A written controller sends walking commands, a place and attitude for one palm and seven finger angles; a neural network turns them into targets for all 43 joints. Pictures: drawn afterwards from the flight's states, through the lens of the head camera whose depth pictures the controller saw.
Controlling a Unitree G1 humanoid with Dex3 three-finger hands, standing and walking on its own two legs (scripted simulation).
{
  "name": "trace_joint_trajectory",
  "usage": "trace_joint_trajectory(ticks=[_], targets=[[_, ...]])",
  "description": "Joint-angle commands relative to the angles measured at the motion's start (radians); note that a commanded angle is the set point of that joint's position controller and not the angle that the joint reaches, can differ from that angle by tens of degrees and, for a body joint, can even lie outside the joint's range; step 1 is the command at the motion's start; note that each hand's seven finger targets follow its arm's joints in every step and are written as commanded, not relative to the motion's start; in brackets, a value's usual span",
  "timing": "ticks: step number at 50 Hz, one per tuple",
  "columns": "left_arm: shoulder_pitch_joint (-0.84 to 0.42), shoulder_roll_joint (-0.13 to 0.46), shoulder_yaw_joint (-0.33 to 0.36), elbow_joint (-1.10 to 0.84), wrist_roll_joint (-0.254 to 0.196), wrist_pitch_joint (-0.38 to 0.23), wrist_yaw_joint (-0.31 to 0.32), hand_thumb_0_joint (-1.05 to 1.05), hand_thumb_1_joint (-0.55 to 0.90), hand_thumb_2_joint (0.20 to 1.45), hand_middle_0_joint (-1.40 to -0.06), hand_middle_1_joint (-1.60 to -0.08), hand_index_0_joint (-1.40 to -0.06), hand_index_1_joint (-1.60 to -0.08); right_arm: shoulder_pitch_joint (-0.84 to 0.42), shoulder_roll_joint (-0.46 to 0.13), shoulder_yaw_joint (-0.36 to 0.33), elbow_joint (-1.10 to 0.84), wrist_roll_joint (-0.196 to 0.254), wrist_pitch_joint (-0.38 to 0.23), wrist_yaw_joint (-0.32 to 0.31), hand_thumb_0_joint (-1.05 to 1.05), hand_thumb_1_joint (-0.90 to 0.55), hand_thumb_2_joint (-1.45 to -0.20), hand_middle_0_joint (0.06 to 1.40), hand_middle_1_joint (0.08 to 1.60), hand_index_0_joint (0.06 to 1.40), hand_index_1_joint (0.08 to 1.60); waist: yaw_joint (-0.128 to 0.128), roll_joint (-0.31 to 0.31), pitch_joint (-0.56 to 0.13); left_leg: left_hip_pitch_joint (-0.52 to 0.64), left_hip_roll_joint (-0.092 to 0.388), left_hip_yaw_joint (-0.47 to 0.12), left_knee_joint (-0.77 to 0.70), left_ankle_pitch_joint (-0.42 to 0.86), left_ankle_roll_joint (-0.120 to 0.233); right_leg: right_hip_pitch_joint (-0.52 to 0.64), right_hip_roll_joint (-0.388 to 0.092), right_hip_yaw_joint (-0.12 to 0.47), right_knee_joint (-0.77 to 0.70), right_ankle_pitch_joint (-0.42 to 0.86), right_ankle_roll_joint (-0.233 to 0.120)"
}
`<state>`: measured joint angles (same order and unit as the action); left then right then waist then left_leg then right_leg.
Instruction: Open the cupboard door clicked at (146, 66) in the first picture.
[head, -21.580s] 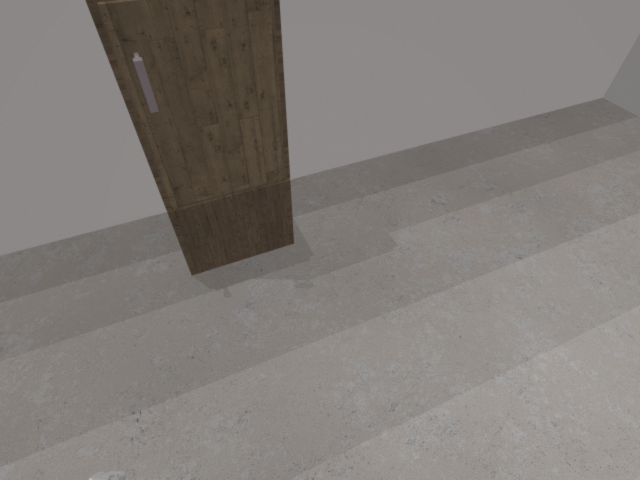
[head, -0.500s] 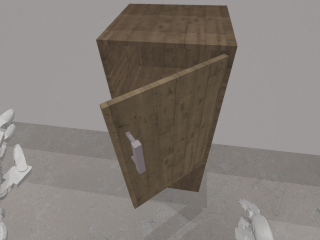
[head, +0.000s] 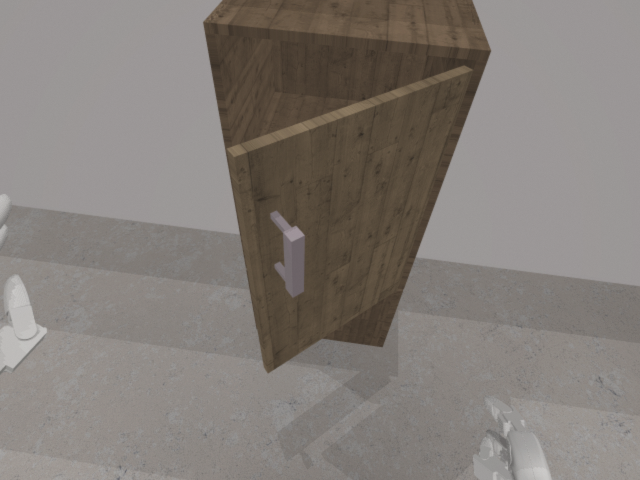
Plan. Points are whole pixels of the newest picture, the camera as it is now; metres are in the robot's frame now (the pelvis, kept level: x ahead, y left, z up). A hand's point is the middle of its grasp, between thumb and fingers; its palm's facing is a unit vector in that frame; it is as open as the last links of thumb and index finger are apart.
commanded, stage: step back with the hand held close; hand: left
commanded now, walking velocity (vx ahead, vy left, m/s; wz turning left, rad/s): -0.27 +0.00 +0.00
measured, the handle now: (286, 255) +0.40 +0.08 +0.05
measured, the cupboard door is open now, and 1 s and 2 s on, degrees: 43 43 43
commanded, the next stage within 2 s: stop stepping back and stand still in 0.72 s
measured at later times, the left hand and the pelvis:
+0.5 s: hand out of the picture +0.16 +0.29 +0.18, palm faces +0.47 -0.74 -0.48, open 7.4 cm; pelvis -0.03 +0.01 +0.01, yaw +2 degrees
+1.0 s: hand out of the picture +0.08 +0.23 +0.17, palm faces +0.35 -0.81 -0.48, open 7.4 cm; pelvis -0.14 -0.03 +0.01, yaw -3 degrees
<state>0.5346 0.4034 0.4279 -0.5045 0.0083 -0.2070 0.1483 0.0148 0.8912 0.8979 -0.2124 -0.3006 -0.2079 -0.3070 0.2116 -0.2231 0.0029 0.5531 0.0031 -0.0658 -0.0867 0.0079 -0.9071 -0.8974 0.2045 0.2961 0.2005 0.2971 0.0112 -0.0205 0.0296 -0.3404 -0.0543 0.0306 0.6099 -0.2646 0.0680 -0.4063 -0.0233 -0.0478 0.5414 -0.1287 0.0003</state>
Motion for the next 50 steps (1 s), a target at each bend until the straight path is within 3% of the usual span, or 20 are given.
trace_joint_trajectory(ticks=[1,6,11,14,16,18,19,21,23,27,33,36,38,39,40,41,44,46,48,50], targets=[[-0.061,0.195,0.148,-0.221,0.006,-0.074,0.027,0.0,0.9,0.9,-0.2,-0.3,-0.2,-0.3,-0.101,-0.15,-0.056,-0.163,-0.005,-0.062,-0.008,0.0,-0.9,-0.9,0.2,0.3,0.2,0.3,0.0,0.13,-0.071,-0.385,0.187,-0.248,-0.306,-0.37,0.051,0.352,-0.016,0.135,0.082,-0.086,-0.008],[-0.059,0.196,0.163,-0.217,0.011,-0.084,0.019,0.0,0.9,0.9,-0.2,-0.3,-0.2,-0.3,-0.082,-0.14,-0.061,-0.16,-0.008,-0.067,-0.001,0.0,-0.9,-0.9,0.2,0.3,0.2,0.3,-0.005,0.074,-0.082,-0.431,0.174,-0.233,-0.245,-0.329,0.053,0.398,-0.017,0.189,0.127,0.05,-0.017],[-0.087,0.201,0.144,-0.231,-0.012,-0.09,0.021,0.0,0.9,0.9,-0.2,-0.3,-0.2,-0.3,-0.078,-0.127,-0.061,-0.134,-0.007,-0.063,0.011,0.0,-0.9,-0.9,0.2,0.3,0.2,0.3,-0.021,-0.068,-0.067,-0.14,0.075,-0.143,0.044,-0.24,-0.012,0.026,-0.178,0.359,-0.158,-0.204,-0.106],[-0.04,0.208,0.153,-0.251,-0.028,-0.092,0.033,0.0,0.9,0.9,-0.2,-0.3,-0.2,-0.3,-0.087,-0.113,-0.056,-0.12,-0.005,-0.051,0.014,0.0,-0.9,-0.9,0.2,0.3,0.2,0.3,-0.022,-0.05,-0.121,-0.035,0.074,-0.13,0.042,-0.185,-0.021,-0.034,-0.185,0.288,-0.138,-0.175,-0.1],[-0.011,0.218,0.174,-0.276,-0.025,-0.101,0.036,0.0,0.9,0.9,-0.2,-0.3,-0.2,-0.3,-0.108,-0.13,-0.061,-0.129,-0.004,-0.051,0.003,0.0,-0.9,-0.9,0.2,0.3,0.2,0.3,-0.018,0.095,-0.111,-0.119,0.132,-0.211,-0.116,-0.254,0.008,0.017,-0.102,0.218,-0.02,-0.192,-0.062],[-0.023,0.208,0.206,-0.306,-0.004,-0.114,0.034,0.0,0.9,0.9,-0.2,-0.3,-0.2,-0.3,-0.121,-0.148,-0.066,-0.147,-0.017,-0.068,-0.004,0.0,-0.9,-0.9,0.2,0.3,0.2,0.3,-0.008,0.319,-0.117,-0.48,0.349,-0.445,-0.452,-0.49,0.1,0.339,0.084,0.084,0.411,-0.156,0.017],[-0.046,0.22,0.213,-0.302,0.0,-0.111,0.035,0.0,0.9,0.9,-0.2,-0.3,-0.2,-0.3,-0.1,-0.128,-0.074,-0.133,-0.031,-0.076,-0.007,0.0,-0.9,-0.9,0.2,0.3,0.2,0.3,-0.019,0.26,-0.112,-0.455,0.398,-0.496,-0.494,-0.394,0.125,0.302,0.104,0.103,0.557,-0.23,0.018],[-0.068,0.235,0.209,-0.313,-0.01,-0.105,0.037,0.0,0.9,0.9,-0.2,-0.3,-0.2,-0.3,-0.098,-0.115,-0.083,-0.115,-0.029,-0.099,-0.005,0.0,-0.9,-0.9,0.2,0.3,0.2,0.3,-0.013,0.116,-0.141,-0.173,0.379,-0.427,-0.349,-0.003,0.127,0.097,0.086,0.141,0.559,-0.336,0.01],[0.01,0.165,0.141,-0.256,-0.029,-0.092,0.031,0.0,0.9,0.9,-0.2,-0.3,-0.2,-0.3,-0.08,-0.105,-0.075,-0.073,-0.028,-0.123,0.008,0.0,-0.9,-0.9,0.2,0.3,0.2,0.3,-0.005,0.144,-0.171,0.105,0.342,-0.339,-0.296,0.313,0.094,-0.034,0.064,0.107,0.425,-0.391,0.009],[-0.049,0.137,0.058,-0.261,-0.037,-0.058,0.016,0.0,0.9,0.9,-0.2,-0.3,-0.2,-0.3,-0.08,-0.112,-0.059,-0.021,-0.026,-0.137,0.024,0.0,-0.9,-0.9,0.2,0.3,0.2,0.3,-0.01,0.235,-0.209,0.294,0.309,-0.276,-0.306,0.545,0.053,0.005,0.072,0.063,0.187,-0.366,0.012],[0.007,0.217,0.129,-0.311,-0.08,-0.041,-0.011,0.0,0.9,0.9,-0.2,-0.3,-0.2,-0.3,-0.139,-0.11,-0.05,-0.065,-0.028,-0.11,0.039,0.0,-0.9,-0.9,0.2,0.3,0.2,0.3,0.024,0.248,-0.323,0.327,0.265,-0.187,-0.353,0.513,0.01,0.164,0.086,0.018,-0.028,-0.303,-0.01],[0.089,0.272,0.193,-0.332,-0.103,-0.062,-0.027,0.0,0.9,0.9,-0.2,-0.3,-0.2,-0.3,-0.152,-0.099,-0.046,-0.092,-0.025,-0.079,0.046,0.0,-0.9,-0.9,0.2,0.3,0.2,0.3,0.033,0.177,-0.33,0.301,0.22,-0.121,-0.254,0.453,-0.032,0.204,0.023,0.036,-0.256,-0.1,-0.038],[0.055,0.324,0.227,-0.319,-0.112,-0.088,-0.026,0.0,0.9,0.9,-0.2,-0.3,-0.2,-0.3,-0.172,-0.081,-0.03,-0.099,-0.008,-0.06,0.038,0.0,-0.9,-0.9,0.2,0.3,0.2,0.3,0.019,-0.099,-0.245,0.207,0.098,0.003,0.006,0.056,-0.081,0.065,-0.217,0.204,-0.338,0.132,-0.094],[0.058,0.314,0.23,-0.266,-0.104,-0.087,-0.019,0.0,0.9,0.9,-0.2,-0.3,-0.2,-0.3,-0.183,-0.072,-0.024,-0.107,-0.003,-0.059,0.031,0.0,-0.9,-0.9,0.2,0.3,0.2,0.3,0.033,-0.142,-0.185,0.053,0.047,0.013,0.192,-0.1,-0.086,0.059,-0.293,0.265,-0.315,0.342,-0.113],[0.053,0.281,0.198,-0.23,-0.089,-0.069,-0.021,0.0,0.9,0.9,-0.2,-0.3,-0.2,-0.3,-0.174,-0.077,-0.032,-0.104,0.014,-0.058,0.026,0.0,-0.9,-0.9,0.2,0.3,0.2,0.3,0.03,-0.25,-0.181,-0.117,0.009,-0.017,0.328,-0.183,-0.084,0.181,-0.282,0.211,-0.221,0.657,-0.107],[0.048,0.296,0.213,-0.215,-0.079,-0.051,-0.021,0.0,0.9,0.9,-0.2,-0.3,-0.2,-0.3,-0.203,-0.07,-0.024,-0.126,0.015,-0.058,0.02,0.0,-0.9,-0.9,0.2,0.3,0.2,0.3,0.028,-0.25,-0.2,-0.19,0.024,-0.025,0.362,-0.196,-0.081,0.257,-0.288,0.219,-0.148,0.863,-0.113],[0.029,0.217,0.138,-0.191,-0.059,-0.008,-0.001,0.0,0.9,0.9,-0.2,-0.3,-0.2,-0.3,-0.168,-0.073,0.004,-0.106,0.0,-0.043,-0.006,0.0,-0.9,-0.9,0.2,0.3,0.2,0.3,-0.02,-0.051,-0.155,-0.058,0.044,0.038,0.121,-0.028,-0.071,0.257,-0.208,0.112,-0.098,0.718,-0.097],[-0.012,0.221,0.12,-0.214,-0.065,0.006,0.013,0.0,0.9,0.9,-0.2,-0.3,-0.2,-0.3,-0.155,-0.109,-0.012,-0.093,0.008,-0.056,-0.02,0.0,-0.9,-0.9,0.2,0.3,0.2,0.3,-0.034,-0.005,-0.156,0.106,0.049,0.02,-0.106,0.146,-0.052,0.221,-0.18,0.099,-0.063,0.587,-0.047],[0.017,0.221,0.113,-0.251,-0.061,-0.001,0.023,0.0,0.9,0.9,-0.2,-0.3,-0.2,-0.3,-0.112,-0.149,-0.036,-0.112,0.015,-0.075,-0.024,0.0,-0.9,-0.9,0.2,0.3,0.2,0.3,-0.008,0.09,-0.22,0.266,0.171,-0.084,-0.194,0.616,-0.013,0.193,-0.053,0.059,0.016,0.257,0.021],[0.042,0.236,0.132,-0.251,-0.05,-0.009,0.028,0.0,0.9,0.9,-0.2,-0.3,-0.2,-0.3,-0.076,-0.14,-0.044,-0.12,0.012,-0.096,-0.01,0.0,-0.9,-0.9,0.2,0.3,0.2,0.3,-0.005,0.166,-0.241,0.362,0.23,-0.192,-0.177,0.782,0.013,0.085,0.019,0.037,0.043,-0.124,0.02]])
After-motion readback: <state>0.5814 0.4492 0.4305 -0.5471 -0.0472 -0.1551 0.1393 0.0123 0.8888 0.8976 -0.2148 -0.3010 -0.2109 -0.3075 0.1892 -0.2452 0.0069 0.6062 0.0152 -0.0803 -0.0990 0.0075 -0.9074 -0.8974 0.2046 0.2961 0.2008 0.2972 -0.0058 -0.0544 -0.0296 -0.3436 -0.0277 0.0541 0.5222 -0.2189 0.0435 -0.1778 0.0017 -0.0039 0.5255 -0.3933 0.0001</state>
